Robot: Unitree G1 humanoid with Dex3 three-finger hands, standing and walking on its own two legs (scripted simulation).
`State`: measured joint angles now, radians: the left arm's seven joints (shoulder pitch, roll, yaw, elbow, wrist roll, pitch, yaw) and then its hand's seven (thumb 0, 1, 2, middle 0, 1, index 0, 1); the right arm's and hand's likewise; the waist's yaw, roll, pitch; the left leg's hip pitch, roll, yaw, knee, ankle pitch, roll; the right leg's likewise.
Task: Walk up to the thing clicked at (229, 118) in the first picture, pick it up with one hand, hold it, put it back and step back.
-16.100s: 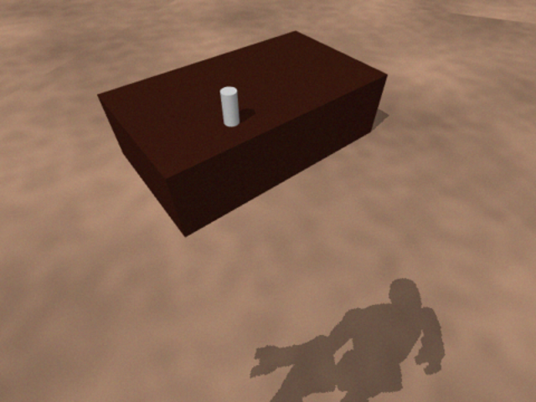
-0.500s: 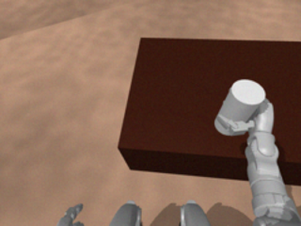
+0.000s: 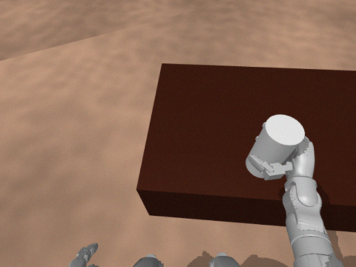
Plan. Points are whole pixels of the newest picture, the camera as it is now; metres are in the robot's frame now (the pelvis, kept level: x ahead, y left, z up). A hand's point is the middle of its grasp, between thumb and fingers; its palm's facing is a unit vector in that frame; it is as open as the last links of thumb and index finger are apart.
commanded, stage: lift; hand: right
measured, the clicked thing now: (270, 149) +0.37 -0.18 +0.05
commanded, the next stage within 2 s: hold in 0.18 s
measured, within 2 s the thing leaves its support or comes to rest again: neither
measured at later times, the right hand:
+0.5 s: hand (274, 154) +0.35 -0.18 +0.06, palm faces +0.17 +0.99 +0.01, open 10.0 cm
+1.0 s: hand (277, 158) +0.33 -0.18 +0.08, palm faces +0.16 +0.99 +0.01, open 10.0 cm
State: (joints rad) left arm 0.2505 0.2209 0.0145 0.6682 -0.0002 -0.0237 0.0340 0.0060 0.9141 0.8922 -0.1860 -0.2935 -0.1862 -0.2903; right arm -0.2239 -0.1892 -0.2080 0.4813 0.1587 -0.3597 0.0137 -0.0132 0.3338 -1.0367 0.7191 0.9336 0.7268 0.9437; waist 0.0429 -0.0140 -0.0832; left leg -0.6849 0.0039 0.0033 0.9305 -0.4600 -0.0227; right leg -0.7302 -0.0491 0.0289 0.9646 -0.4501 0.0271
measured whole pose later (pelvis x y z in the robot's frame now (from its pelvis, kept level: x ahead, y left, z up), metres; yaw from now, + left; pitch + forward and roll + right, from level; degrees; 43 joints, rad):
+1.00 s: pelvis +0.00 -0.01 +0.02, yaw +0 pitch +7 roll +1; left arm 0.23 0.20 0.00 0.66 -0.01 -0.02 0.04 0.01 0.90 0.91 -0.20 -0.31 -0.20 -0.31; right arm -0.12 -0.16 -0.14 0.36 0.15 -0.31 -0.01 -0.01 0.33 -1.04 0.72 0.94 0.72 0.95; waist 0.01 -0.01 -0.06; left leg -0.54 0.02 0.00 0.83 -0.42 -0.03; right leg -0.59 -0.04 0.02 0.87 -0.41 0.02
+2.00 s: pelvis +0.00 +0.00 +0.02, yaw +0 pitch +8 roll +1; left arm 0.22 0.21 0.01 0.68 0.00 -0.03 0.04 0.01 0.91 0.90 -0.20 -0.30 -0.20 -0.30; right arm -0.10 -0.15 -0.15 0.37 0.16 -0.33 0.00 -0.01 0.33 -1.04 0.71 0.94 0.72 0.96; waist 0.02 -0.01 -0.06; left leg -0.54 0.01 0.00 0.83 -0.43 -0.02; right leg -0.58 -0.04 0.02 0.86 -0.41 0.03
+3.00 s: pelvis -0.01 +0.00 +0.01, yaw +0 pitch +8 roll +1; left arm 0.23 0.20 0.00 0.68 0.00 -0.03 0.04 0.01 0.91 0.90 -0.20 -0.30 -0.20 -0.30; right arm -0.14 -0.16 -0.14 0.40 0.15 -0.34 -0.02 -0.02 0.34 -1.04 0.71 0.95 0.72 0.96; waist 0.02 -0.01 -0.06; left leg -0.56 0.01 0.00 0.84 -0.42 -0.03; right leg -0.60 -0.04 0.02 0.87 -0.40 0.02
